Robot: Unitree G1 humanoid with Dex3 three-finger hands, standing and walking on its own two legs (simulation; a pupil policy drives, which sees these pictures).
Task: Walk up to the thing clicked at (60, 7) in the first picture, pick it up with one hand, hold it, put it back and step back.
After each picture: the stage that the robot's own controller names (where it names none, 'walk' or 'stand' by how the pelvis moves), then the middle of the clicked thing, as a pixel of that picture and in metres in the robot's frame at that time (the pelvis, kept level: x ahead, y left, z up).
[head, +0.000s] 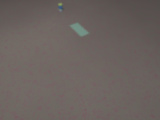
stand; (60, 7) +2.30 +0.34 -0.72
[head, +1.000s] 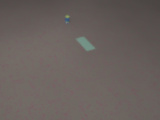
walk; (67, 19) +2.20 +0.16 -0.71
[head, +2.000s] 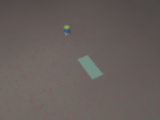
walk; (66, 30) +1.59 +0.15 -0.71
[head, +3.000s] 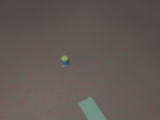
walk; (64, 61) +1.06 +0.15 -0.72
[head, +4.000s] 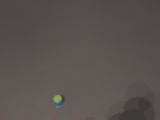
walk; (58, 101) +0.63 +0.22 -0.70
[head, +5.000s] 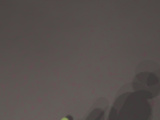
walk; out of the picture +0.41 +0.19 -0.70
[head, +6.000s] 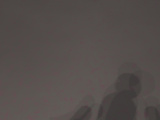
stand; out of the picture +0.33 +0.18 -0.72
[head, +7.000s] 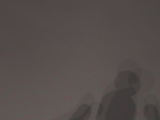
stand; out of the picture +0.34 +0.18 -0.73
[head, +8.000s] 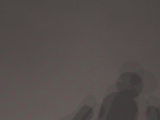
stand; out of the picture +0.34 +0.19 -0.73
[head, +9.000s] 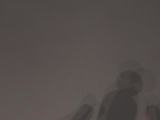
stand; out of the picture +0.33 +0.19 -0.73
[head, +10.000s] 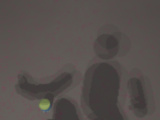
go down; (45, 105) +0.37 +0.19 -0.58
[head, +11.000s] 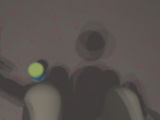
go down; (37, 73) +0.41 +0.22 -0.31
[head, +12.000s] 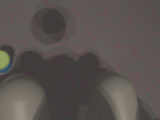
close in; (1, 63) +0.39 +0.25 -0.24
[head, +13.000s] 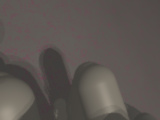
close; out of the picture +0.39 +0.27 -0.21
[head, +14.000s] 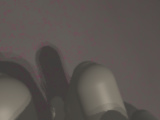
close; out of the picture +0.39 +0.28 -0.21
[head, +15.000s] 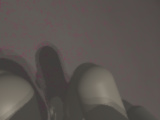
lift; out of the picture +0.36 +0.26 -0.23
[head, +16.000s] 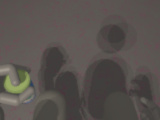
lift; (21, 87) +0.30 +0.21 -0.04
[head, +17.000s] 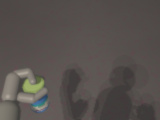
hold; (37, 94) +0.32 +0.17 +0.00
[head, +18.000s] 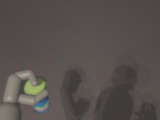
hold; (38, 95) +0.32 +0.17 -0.01
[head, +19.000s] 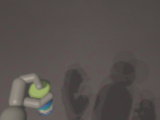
crouch; (42, 98) +0.31 +0.15 -0.03
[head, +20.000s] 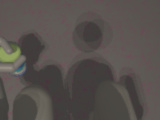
lower; (13, 61) +0.42 +0.22 -0.11
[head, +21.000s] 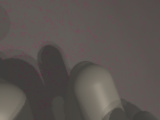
lower; out of the picture +0.40 +0.29 -0.22
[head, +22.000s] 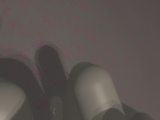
lower; out of the picture +0.40 +0.30 -0.22
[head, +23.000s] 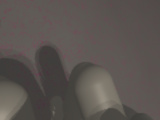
lower; out of the picture +0.40 +0.29 -0.22
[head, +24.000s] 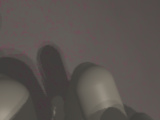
lower; out of the picture +0.39 +0.29 -0.22
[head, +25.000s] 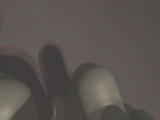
open; out of the picture +0.38 +0.28 -0.22
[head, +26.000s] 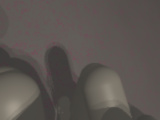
stand; out of the picture +0.38 +0.27 -0.22
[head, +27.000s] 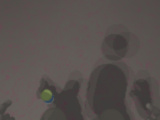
walk; (47, 97) +0.39 +0.21 -0.52
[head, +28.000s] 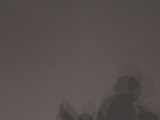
stand; out of the picture +0.36 +0.19 -0.66
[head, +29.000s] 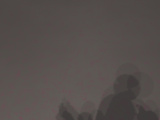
stand; out of the picture +0.35 +0.19 -0.66
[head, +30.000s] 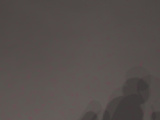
stand; out of the picture +0.37 +0.18 -0.72
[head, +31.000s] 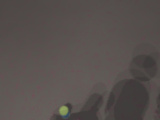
walk; (64, 112) +0.42 +0.19 -0.70
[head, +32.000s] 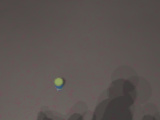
walk; (59, 84) +0.65 +0.16 -0.70
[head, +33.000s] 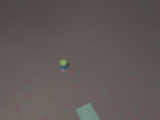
stand; (63, 66) +0.98 +0.24 -0.70
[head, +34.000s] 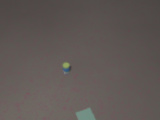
stand; (66, 68) +0.99 +0.17 -0.72
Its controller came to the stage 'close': yes
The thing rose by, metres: 0.70
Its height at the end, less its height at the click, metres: +0.00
